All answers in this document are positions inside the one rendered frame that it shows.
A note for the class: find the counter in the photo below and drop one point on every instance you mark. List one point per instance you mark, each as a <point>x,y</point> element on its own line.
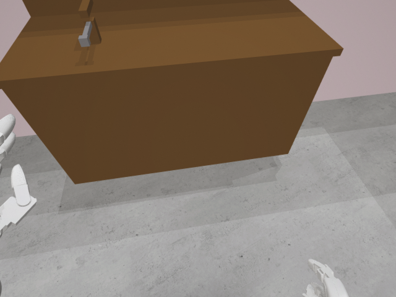
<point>165,84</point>

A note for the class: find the left robot hand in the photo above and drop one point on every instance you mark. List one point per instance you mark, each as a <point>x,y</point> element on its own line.
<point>14,209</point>

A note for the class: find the tap lever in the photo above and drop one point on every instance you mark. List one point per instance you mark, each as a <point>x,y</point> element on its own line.
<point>84,38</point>

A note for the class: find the right robot hand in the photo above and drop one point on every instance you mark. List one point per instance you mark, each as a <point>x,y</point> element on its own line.
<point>332,287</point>

